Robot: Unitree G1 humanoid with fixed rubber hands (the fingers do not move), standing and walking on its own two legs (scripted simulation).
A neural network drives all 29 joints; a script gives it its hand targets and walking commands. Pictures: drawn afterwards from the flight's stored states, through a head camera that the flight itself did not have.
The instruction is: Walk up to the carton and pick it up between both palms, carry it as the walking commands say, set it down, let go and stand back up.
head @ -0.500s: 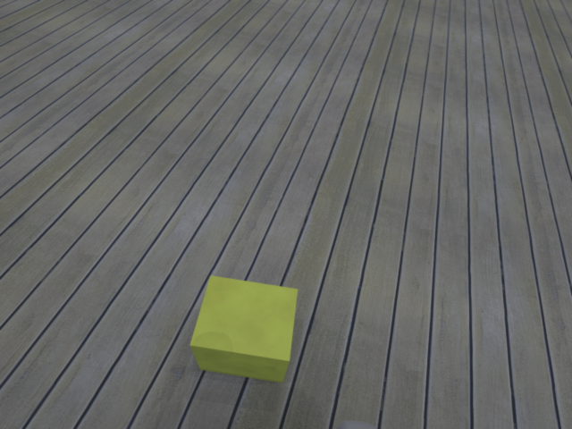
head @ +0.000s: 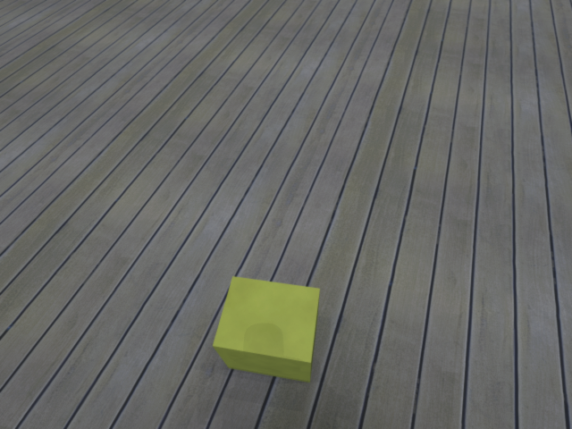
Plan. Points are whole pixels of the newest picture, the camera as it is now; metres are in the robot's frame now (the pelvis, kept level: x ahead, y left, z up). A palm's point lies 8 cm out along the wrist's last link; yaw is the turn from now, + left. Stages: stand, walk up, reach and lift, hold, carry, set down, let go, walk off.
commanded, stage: walk up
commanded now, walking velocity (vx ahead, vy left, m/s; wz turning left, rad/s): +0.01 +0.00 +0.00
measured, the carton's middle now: (271, 330) +0.46 +0.07 -0.65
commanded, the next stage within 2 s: none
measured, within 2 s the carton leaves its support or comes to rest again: neither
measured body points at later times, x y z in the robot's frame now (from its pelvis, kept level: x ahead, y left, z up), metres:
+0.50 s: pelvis -0.01 +0.03 +0.00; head +0.00 +0.02 +0.45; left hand -0.05 +0.25 -0.16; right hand -0.04 -0.16 -0.17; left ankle -0.05 +0.15 -0.74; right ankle +0.04 -0.09 -0.74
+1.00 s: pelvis +0.03 +0.15 +0.00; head +0.04 +0.16 +0.45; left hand +0.11 +0.41 -0.15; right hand -0.06 -0.06 -0.15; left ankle -0.01 +0.27 -0.74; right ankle +0.00 +0.02 -0.67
